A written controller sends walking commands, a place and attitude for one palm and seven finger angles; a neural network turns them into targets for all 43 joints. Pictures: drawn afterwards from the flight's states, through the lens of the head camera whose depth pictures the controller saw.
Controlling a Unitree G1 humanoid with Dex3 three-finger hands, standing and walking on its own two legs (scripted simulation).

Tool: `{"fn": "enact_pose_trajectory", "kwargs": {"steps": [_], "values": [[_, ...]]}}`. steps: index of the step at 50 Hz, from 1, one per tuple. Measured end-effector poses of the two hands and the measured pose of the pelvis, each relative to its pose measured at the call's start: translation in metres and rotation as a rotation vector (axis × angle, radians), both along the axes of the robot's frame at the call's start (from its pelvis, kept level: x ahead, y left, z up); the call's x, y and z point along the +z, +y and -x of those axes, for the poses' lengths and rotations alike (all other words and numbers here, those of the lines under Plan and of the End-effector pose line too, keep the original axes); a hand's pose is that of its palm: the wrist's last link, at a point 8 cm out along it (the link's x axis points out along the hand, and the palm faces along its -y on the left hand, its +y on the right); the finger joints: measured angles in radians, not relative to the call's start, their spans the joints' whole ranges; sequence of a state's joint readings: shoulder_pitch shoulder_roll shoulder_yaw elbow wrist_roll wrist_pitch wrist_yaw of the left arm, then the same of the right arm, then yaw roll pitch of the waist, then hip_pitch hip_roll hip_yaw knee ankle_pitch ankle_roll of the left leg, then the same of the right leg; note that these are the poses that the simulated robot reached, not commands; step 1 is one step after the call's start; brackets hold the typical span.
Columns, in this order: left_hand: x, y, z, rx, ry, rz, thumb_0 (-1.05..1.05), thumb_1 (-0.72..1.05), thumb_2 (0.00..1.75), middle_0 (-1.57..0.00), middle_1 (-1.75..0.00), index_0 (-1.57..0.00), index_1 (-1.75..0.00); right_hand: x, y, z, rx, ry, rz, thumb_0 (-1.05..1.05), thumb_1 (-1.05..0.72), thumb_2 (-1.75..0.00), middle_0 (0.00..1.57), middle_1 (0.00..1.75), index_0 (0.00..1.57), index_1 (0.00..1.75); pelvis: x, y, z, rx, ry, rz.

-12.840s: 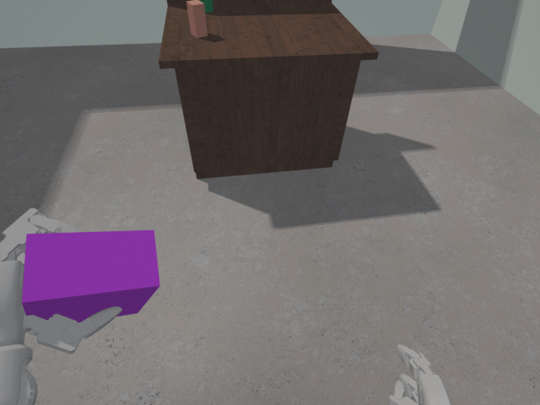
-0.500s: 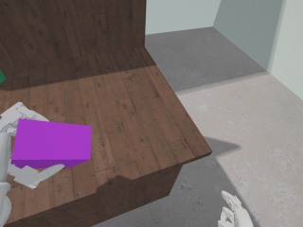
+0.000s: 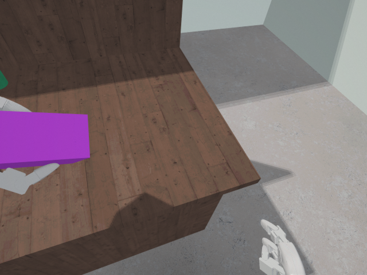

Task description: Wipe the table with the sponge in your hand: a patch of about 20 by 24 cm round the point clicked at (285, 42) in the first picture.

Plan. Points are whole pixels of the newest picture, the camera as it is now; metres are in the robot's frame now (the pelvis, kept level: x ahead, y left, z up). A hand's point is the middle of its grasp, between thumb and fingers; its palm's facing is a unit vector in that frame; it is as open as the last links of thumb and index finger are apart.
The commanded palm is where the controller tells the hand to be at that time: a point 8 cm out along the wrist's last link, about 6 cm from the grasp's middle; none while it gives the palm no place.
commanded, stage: come to a stop and stand still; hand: left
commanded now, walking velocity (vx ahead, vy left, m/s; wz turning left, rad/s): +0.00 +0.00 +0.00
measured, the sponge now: (52, 142) +0.26 +0.26 +0.17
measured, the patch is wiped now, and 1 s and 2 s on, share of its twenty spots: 0.00 0.00 0.00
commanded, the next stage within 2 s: look again from close up in 0.76 s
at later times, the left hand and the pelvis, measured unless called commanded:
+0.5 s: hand (45, 165) +0.23 +0.26 +0.16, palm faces +0.40 -0.86 -0.31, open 10.6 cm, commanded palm +0.17 +0.29 +0.18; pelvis +0.01 +0.01 +0.00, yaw +0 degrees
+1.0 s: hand (46, 167) +0.23 +0.26 +0.16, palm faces +0.37 -0.86 -0.35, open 10.6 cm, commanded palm +0.17 +0.29 +0.18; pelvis +0.01 +0.01 +0.00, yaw +0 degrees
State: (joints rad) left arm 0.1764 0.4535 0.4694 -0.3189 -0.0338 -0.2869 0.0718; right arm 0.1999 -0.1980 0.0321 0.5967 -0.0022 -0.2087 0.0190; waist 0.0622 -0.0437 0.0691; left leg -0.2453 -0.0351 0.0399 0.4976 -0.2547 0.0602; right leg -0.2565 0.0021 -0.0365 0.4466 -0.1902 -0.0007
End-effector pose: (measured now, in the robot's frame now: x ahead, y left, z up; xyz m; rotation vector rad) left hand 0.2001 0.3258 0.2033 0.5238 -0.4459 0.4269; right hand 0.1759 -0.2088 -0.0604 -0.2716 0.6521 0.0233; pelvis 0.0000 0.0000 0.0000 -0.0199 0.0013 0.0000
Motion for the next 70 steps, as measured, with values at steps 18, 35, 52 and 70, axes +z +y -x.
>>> {"fn": "enact_pose_trajectory", "kwargs": {"steps": [18,35,52,70], "values": [[-0.03,-0.02,0.019,-0.031,0.109,0.113,-0.01,-0.54,1.02,-0.67,-1.35,-0.68,-1.34,0.0,-0.003,0.002,-0.061,0.013,0.02,0.01,-0.9,-0.9,0.2,0.3,0.2,0.3,0.001,0.004,-0.007,0.014,-0.012,0.003],[-0.034,-0.029,0.006,-0.093,0.159,0.105,-0.01,-0.54,1.02,-0.67,-1.35,-0.68,-1.34,0.01,0.0,-0.012,-0.078,-0.018,0.021,0.01,-0.9,-0.9,0.2,0.3,0.2,0.3,0.003,0.007,-0.012,0.004,-0.004,0.009],[-0.035,-0.03,0.01,-0.08,0.169,0.122,-0.01,-0.54,1.02,-0.67,-1.35,-0.68,-1.34,0.006,-0.002,-0.004,-0.096,0.007,0.023,0.01,-0.9,-0.9,0.2,0.3,0.2,0.3,0.004,0.008,-0.01,0.002,-0.01,0.007],[0.011,-0.007,-0.014,0.002,0.174,0.018,-0.01,-0.54,1.02,-0.67,-1.34,-0.69,-1.33,-0.015,-0.009,-0.007,0.014,0.051,0.008,0.01,-0.9,-0.9,0.2,0.3,0.21,0.3,-0.002,-0.006,-0.006,0.018,-0.006,-0.017]]}}
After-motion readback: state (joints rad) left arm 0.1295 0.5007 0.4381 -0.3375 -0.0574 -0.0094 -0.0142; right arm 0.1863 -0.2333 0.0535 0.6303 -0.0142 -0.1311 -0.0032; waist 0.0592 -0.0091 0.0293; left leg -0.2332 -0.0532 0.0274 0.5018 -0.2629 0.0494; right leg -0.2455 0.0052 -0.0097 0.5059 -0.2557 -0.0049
